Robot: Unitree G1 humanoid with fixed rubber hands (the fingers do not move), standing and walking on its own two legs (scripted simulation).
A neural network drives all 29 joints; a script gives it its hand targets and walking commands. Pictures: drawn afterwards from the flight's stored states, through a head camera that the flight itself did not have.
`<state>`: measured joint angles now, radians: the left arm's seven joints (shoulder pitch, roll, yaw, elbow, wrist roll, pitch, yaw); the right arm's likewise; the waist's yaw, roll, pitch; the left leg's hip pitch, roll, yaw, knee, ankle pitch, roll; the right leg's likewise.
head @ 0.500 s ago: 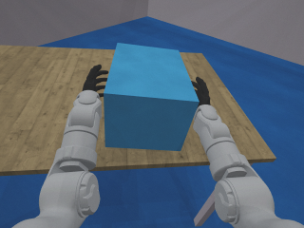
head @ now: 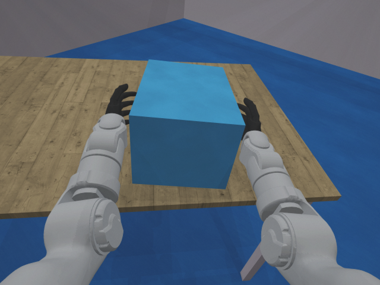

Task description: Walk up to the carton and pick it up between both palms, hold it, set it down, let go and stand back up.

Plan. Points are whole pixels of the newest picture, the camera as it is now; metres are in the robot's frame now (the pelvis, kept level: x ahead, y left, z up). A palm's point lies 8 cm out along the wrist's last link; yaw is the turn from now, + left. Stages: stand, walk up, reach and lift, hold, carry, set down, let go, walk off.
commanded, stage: set down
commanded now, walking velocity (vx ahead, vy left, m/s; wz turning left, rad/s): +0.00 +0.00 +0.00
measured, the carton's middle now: (183, 118) +0.48 +0.01 +0.14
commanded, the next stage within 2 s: none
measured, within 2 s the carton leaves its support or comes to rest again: rests again in 1.24 s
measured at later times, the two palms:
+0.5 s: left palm (116, 124) +0.45 +0.17 +0.14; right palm (241, 140) +0.43 -0.13 +0.12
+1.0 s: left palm (116, 128) +0.46 +0.17 +0.12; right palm (238, 140) +0.44 -0.12 +0.11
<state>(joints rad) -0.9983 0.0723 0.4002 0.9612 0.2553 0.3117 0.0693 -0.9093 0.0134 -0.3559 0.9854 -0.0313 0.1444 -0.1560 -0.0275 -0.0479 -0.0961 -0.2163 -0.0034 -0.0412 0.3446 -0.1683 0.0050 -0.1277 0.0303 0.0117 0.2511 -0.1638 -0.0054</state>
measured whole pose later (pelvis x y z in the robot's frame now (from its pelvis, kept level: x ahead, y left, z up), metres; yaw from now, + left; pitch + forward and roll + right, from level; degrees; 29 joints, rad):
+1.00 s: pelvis +0.02 +0.00 +0.00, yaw -2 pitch +8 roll -1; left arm -0.98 0.07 0.46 1.04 0.27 0.12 0.03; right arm -0.87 0.12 -0.59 0.94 -0.30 -0.01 -0.11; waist 0.01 -0.06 -0.09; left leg -0.30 0.01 0.01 0.37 -0.20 0.01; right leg -0.22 0.02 -0.02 0.28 -0.19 -0.01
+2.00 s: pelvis +0.01 +0.01 +0.00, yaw -2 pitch +8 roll -1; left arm -1.02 0.03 0.63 1.07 0.41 0.05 -0.02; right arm -0.88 0.19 -0.78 0.85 -0.49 -0.08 -0.04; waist 0.03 -0.06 -0.04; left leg -0.32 0.00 0.05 0.33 -0.16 0.03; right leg -0.26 0.00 -0.04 0.29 -0.17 0.01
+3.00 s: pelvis +0.01 +0.01 -0.02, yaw -4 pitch +22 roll -3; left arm -1.17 0.24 0.13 1.44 -0.11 -0.07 0.09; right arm -1.03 -0.06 -0.20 1.23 0.06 0.00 -0.16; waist 0.00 0.01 -0.29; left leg -0.67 0.05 0.07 0.52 -0.23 0.02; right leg -0.58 0.03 -0.04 0.39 -0.19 0.00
